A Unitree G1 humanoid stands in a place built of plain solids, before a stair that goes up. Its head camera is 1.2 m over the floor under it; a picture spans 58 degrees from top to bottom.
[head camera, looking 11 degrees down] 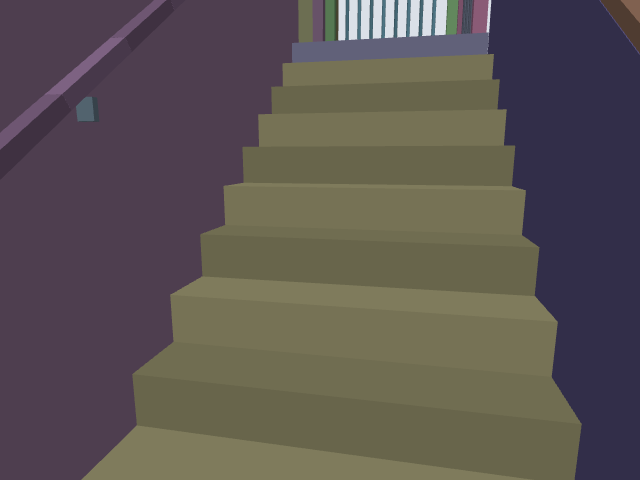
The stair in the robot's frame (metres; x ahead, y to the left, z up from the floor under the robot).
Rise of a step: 0.18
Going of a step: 0.25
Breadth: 1.28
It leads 12 degrees to the right of straight ahead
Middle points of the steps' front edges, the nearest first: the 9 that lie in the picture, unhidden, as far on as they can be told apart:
1.12 -0.04 0.53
1.36 -0.09 0.71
1.60 -0.14 0.89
1.84 -0.19 1.07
2.08 -0.24 1.25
2.32 -0.29 1.42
2.56 -0.34 1.60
2.80 -0.38 1.78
3.04 -0.43 1.96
